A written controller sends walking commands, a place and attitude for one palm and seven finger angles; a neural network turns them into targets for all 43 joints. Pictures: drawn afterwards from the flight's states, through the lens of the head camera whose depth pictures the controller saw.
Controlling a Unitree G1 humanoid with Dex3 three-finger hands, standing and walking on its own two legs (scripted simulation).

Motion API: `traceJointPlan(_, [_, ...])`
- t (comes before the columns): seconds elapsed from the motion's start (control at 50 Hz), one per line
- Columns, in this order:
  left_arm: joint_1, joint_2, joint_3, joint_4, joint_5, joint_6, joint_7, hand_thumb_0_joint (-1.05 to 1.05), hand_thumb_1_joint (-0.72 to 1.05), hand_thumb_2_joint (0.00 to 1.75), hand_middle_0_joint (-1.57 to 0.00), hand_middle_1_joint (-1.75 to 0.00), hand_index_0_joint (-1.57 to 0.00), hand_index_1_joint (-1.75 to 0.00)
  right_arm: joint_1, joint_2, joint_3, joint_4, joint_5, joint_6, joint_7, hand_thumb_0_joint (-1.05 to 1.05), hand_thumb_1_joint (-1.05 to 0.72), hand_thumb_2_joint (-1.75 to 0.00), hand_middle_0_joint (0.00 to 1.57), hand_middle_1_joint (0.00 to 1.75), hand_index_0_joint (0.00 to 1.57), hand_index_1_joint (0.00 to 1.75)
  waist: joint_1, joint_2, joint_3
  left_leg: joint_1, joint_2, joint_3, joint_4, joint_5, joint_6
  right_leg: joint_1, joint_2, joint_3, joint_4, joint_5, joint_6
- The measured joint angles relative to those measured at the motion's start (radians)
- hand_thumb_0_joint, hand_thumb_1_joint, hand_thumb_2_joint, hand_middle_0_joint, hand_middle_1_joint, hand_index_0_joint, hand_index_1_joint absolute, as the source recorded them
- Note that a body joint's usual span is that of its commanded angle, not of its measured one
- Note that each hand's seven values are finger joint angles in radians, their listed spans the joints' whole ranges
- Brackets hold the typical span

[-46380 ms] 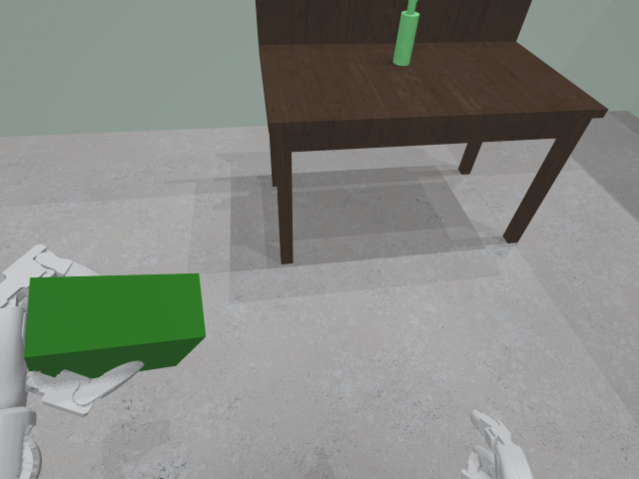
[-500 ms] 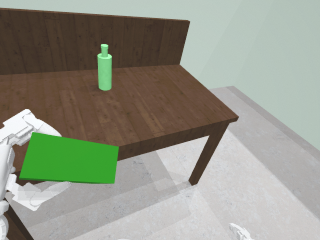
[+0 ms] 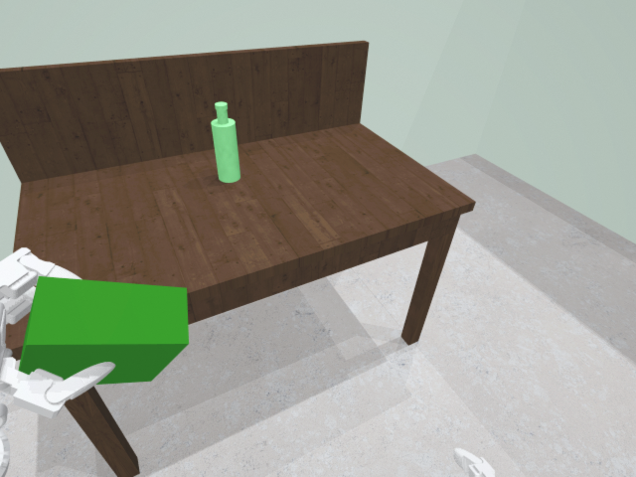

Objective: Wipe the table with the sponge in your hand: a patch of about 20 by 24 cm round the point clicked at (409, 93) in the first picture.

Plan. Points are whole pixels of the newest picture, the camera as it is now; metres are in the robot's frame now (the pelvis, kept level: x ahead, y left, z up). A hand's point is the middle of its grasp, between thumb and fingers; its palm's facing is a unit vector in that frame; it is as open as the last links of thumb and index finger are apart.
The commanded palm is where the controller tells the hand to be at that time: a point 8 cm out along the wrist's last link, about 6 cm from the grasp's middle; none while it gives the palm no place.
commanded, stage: stop stepping back and stand still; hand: left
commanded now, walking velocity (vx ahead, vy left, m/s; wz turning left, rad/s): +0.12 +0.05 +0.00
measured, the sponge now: (127, 337) +0.23 +0.22 +0.13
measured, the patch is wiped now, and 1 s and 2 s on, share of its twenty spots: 1.00 1.00 1.00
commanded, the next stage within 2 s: stand and wait in 0.72 s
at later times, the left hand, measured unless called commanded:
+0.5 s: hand (60, 377) +0.16 +0.25 +0.16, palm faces +0.45 -0.81 -0.37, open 10.4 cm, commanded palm +0.10 +0.28 +0.17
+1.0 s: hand (49, 387) +0.16 +0.26 +0.14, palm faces +0.45 -0.84 -0.31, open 10.4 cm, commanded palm +0.11 +0.30 +0.17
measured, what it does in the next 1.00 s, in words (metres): steps on the spot: right foot, then left foot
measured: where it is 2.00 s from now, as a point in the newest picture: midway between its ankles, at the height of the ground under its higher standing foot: outside the picture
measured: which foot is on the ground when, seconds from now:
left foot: down 0.00-0.02, up 0.04-0.24, down 0.26-1.00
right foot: up 0.00-0.02, down 0.04-1.00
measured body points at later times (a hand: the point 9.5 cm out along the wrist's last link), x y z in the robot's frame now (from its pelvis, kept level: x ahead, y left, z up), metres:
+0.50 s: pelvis -0.04 -0.01 -0.03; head -0.08 +0.00 +0.42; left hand +0.13 +0.29 +0.18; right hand +0.09 -0.24 -0.11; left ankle -0.04 +0.13 -0.73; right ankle +0.02 -0.10 -0.74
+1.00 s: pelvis -0.03 +0.01 -0.01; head -0.05 +0.03 +0.44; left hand +0.13 +0.31 +0.16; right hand +0.16 -0.21 -0.08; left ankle -0.03 +0.13 -0.74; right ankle +0.01 -0.09 -0.74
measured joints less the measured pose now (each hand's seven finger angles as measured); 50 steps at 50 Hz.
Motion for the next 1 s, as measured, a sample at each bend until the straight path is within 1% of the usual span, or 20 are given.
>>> traceJointPlan(0.06, [-0.073, -0.037, -0.021, 0.04, 0.008, 0.019, -0.004, -0.01, -0.54, 1.06, -0.71, -1.32, -0.72, -1.33, -0.035, -0.032, -0.014, -0.012, 0.006, 0.002, 0.005, 0.01, -0.9, -0.9, 0.2, 0.3, 0.21, 0.3, 0.028, 0.008, 0.019, -0.145, -0.001, -0.019, 0.32, -0.176, -0.015, 0.042, -0.001, -0.005, -0.075, 0.148, -0.028])
traceJointPlan(0.1, [-0.106, -0.094, -0.073, 0.039, 0.008, 0.023, -0.019, -0.01, -0.54, 1.06, -0.71, -1.33, -0.71, -1.33, -0.06, -0.056, -0.029, 0.014, 0.009, 0.011, 0.01, 0.01, -0.9, -0.9, 0.2, 0.3, 0.21, 0.3, 0.038, 0.018, 0.033, -0.227, 0.001, -0.055, 0.581, -0.187, -0.023, 0.028, 0.011, -0.026, -0.027, 0.132, -0.015])
traceJointPlan(0.14, [-0.092, -0.119, -0.112, 0.002, 0.009, 0.017, -0.031, -0.01, -0.54, 1.06, -0.71, -1.33, -0.71, -1.33, -0.063, -0.054, -0.039, 0.024, 0.012, 0.02, 0.016, 0.01, -0.91, -0.9, 0.2, 0.3, 0.21, 0.3, 0.043, -0.032, 0.018, -0.251, 0.007, -0.052, 0.674, -0.175, -0.022, 0.012, 0.001, -0.024, -0.018, 0.116, -0.01])
traceJointPlan(0.2, [-0.034, -0.108, -0.127, -0.104, 0.005, 0.003, -0.03, -0.01, -0.54, 1.06, -0.71, -1.32, -0.72, -1.33, -0.062, -0.053, -0.045, -0.014, 0.01, 0.02, 0.007, 0.01, -0.91, -0.9, 0.2, 0.3, 0.21, 0.3, 0.022, -0.108, -0.001, -0.199, 0.04, -0.042, 0.575, -0.19, -0.004, -0.039, -0.018, -0.011, -0.003, 0.12, -0.017])
traceJointPlan(0.26, [0.018, -0.072, -0.109, -0.205, -0.004, -0.016, -0.013, -0.01, -0.55, 1.06, -0.71, -1.32, -0.72, -1.33, -0.063, -0.093, -0.058, -0.076, 0.007, -0.01, -0.017, 0.01, -0.91, -0.9, 0.2, 0.3, 0.21, 0.3, -0.012, -0.102, 0.0, -0.056, 0.062, -0.059, 0.268, -0.233, 0.008, -0.117, -0.027, -0.023, 0.075, 0.083, -0.013])
traceJointPlan(0.3, [0.025, -0.026, -0.063, -0.216, -0.008, -0.026, 0.005, -0.01, -0.55, 1.06, -0.71, -1.32, -0.72, -1.32, -0.084, -0.089, -0.071, -0.079, 0.005, -0.024, -0.033, 0.01, -0.91, -0.9, 0.2, 0.3, 0.21, 0.3, -0.025, -0.119, 0.027, -0.058, 0.042, -0.047, 0.259, -0.229, -0.028, -0.175, -0.034, 0.017, 0.207, -0.036, -0.001])
traceJointPlan(0.36, [0.023, 0.017, 0.004, -0.166, -0.001, -0.015, 0.022, -0.01, -0.55, 1.06, -0.72, -1.32, -0.72, -1.32, -0.068, -0.055, -0.068, -0.066, 0.009, -0.044, -0.029, 0.01, -0.91, -0.9, 0.19, 0.3, 0.2, 0.3, -0.017, -0.132, 0.036, -0.012, 0.024, -0.008, 0.213, -0.172, -0.063, -0.213, -0.018, 0.058, 0.376, -0.097, 0.02])
traceJointPlan(0.4, [0.009, 0.014, 0.021, -0.121, -0.003, -0.015, 0.025, -0.01, -0.55, 1.06, -0.72, -1.32, -0.72, -1.32, -0.032, -0.043, -0.057, -0.055, 0.009, -0.06, -0.017, 0.01, -0.91, -0.9, 0.19, 0.3, 0.2, 0.3, -0.024, -0.107, 0.028, 0.016, 0.022, -0.017, 0.167, -0.145, -0.068, -0.184, -0.016, 0.045, 0.325, -0.08, 0.027])
traceJointPlan(0.46, [-0.024, -0.006, 0.016, -0.076, -0.01, -0.015, 0.024, -0.01, -0.55, 1.06, -0.71, -1.32, -0.72, -1.33, 0.016, -0.044, -0.035, -0.048, 0.005, -0.058, -0.006, 0.01, -0.91, -0.9, 0.2, 0.3, 0.2, 0.3, -0.023, -0.059, 0.038, 0.013, 0.027, -0.044, 0.192, -0.164, -0.061, -0.066, -0.012, 0.028, 0.072, 0.015, 0.021])
traceJointPlan(0.48, [-0.037, -0.014, 0.006, -0.069, -0.008, -0.017, 0.021, -0.01, -0.55, 1.06, -0.71, -1.32, -0.72, -1.33, 0.021, -0.047, -0.032, -0.041, 0.002, -0.05, -0.002, 0.01, -0.91, -0.9, 0.2, 0.3, 0.2, 0.3, -0.02, -0.044, 0.049, -0.015, 0.031, -0.053, 0.259, -0.215, -0.048, -0.058, -0.009, 0.016, 0.044, 0.097, 0.001])
traceJointPlan(0.54, [-0.048, -0.076, -0.048, -0.057, -0.008, -0.018, -0.007, -0.01, -0.54, 1.06, -0.71, -1.33, -0.72, -1.33, 0.007, -0.051, -0.037, 0.022, 0.0, -0.015, 0.009, 0.01, -0.91, -0.9, 0.2, 0.3, 0.21, 0.3, -0.009, -0.016, 0.075, -0.125, 0.015, -0.088, 0.547, -0.238, -0.036, -0.047, 0.0, -0.018, 0.048, 0.117, -0.028])
traceJointPlan(0.58, [-0.013, -0.103, -0.07, -0.075, -0.007, -0.019, -0.019, -0.01, -0.55, 1.06, -0.71, -1.33, -0.72, -1.33, 0.0, -0.044, -0.039, 0.042, -0.002, -0.003, 0.016, 0.01, -0.91, -0.9, 0.2, 0.3, 0.21, 0.3, -0.001, -0.032, 0.076, -0.154, 0.012, -0.07, 0.593, -0.221, -0.029, -0.036, -0.002, -0.01, 0.016, 0.123, -0.029])
traceJointPlan(0.64, [0.051, -0.09, -0.072, -0.148, -0.005, -0.021, -0.014, -0.01, -0.55, 1.06, -0.71, -1.32, -0.72, -1.33, -0.002, -0.033, -0.036, 0.017, -0.007, -0.005, 0.009, 0.02, -0.91, -0.9, 0.2, 0.3, 0.21, 0.3, -0.004, -0.073, 0.079, -0.107, 0.027, -0.037, 0.409, -0.202, -0.013, -0.039, -0.017, 0.005, -0.007, 0.138, -0.023])
traceJointPlan(0.7, [0.066, -0.054, -0.059, -0.213, -0.007, -0.039, 0.007, -0.01, -0.55, 1.06, -0.71, -1.32, -0.72, -1.33, -0.012, -0.052, -0.04, -0.028, -0.018, -0.029, -0.014, 0.01, -0.91, -0.9, 0.2, 0.3, 0.21, 0.3, -0.012, -0.065, 0.087, -0.033, 0.04, -0.062, 0.17, -0.175, -0.016, -0.079, -0.019, -0.004, 0.057, 0.085, -0.009])
traceJointPlan(0.76, [0.032, -0.025, -0.028, -0.178, -0.004, -0.043, 0.03, -0.01, -0.55, 1.06, -0.72, -1.32, -0.72, -1.32, -0.042, -0.038, -0.045, -0.032, -0.013, -0.037, -0.028, 0.01, -0.91, -0.9, 0.2, 0.3, 0.21, 0.3, 0.001, -0.084, 0.097, -0.016, 0.018, -0.038, 0.156, -0.102, -0.061, -0.086, -0.019, 0.047, 0.123, -0.01, 0.025])
traceJointPlan(0.8, [0.012, -0.021, -0.01, -0.131, -0.003, -0.038, 0.036, -0.01, -0.55, 1.06, -0.72, -1.32, -0.72, -1.33, -0.046, -0.033, -0.041, -0.039, -0.008, -0.047, -0.026, 0.01, -0.91, -0.9, 0.2, 0.3, 0.21, 0.3, -0.002, -0.077, 0.084, -0.002, 0.009, -0.039, 0.136, -0.088, -0.072, -0.047, -0.017, 0.052, 0.057, 0.032, 0.032])
traceJointPlan(0.84, [-0.012, -0.039, -0.008, -0.084, 0.0, -0.036, 0.034, -0.01, -0.55, 1.06, -0.71, -1.32, -0.72, -1.33, -0.056, -0.039, -0.039, -0.039, -0.005, -0.051, -0.018, 0.01, -0.91, -0.9, 0.2, 0.3, 0.21, 0.3, -0.006, -0.043, 0.081, -0.002, 0.018, -0.058, 0.149, -0.099, -0.067, -0.019, -0.004, 0.035, 0.005, 0.133, 0.004])
traceJointPlan(0.88, [-0.024, -0.066, -0.024, -0.055, -0.001, -0.029, 0.026, -0.01, -0.55, 1.06, -0.71, -1.32, -0.72, -1.33, -0.066, -0.045, -0.042, -0.03, -0.004, -0.045, -0.007, 0.01, -0.91, -0.9, 0.2, 0.3, 0.21, 0.3, -0.004, -0.025, 0.071, -0.018, 0.014, -0.075, 0.191, -0.128, -0.051, -0.006, 0.003, 0.022, -0.017, 0.125, -0.014])
traceJointPlan(0.96, [-0.001, -0.108, -0.066, -0.072, -0.002, -0.017, 0.015, -0.01, -0.55, 1.06, -0.71, -1.33, -0.72, -1.33, -0.071, -0.052, -0.042, -0.028, -0.007, -0.034, 0.0, 0.01, -0.91, -0.9, 0.2, 0.3, 0.21, 0.3, 0.009, -0.043, 0.066, 0.012, 0.005, -0.064, 0.146, -0.097, -0.03, 0.013, 0.0, 0.022, -0.06, 0.127, -0.011])
traceJointPlan(1.0, [0.016, -0.111, -0.077, -0.093, -0.002, -0.023, 0.016, -0.01, -0.55, 1.06, -0.71, -1.33, -0.72, -1.33, -0.079, -0.054, -0.043, -0.033, -0.014, -0.035, -0.005, 0.01, -0.91, -0.9, 0.2, 0.3, 0.21, 0.3, 0.011, -0.058, 0.074, 0.041, -0.003, -0.065, 0.087, -0.116, -0.054, 0.012, -0.007, 0.025, -0.06, 0.125, -0.002])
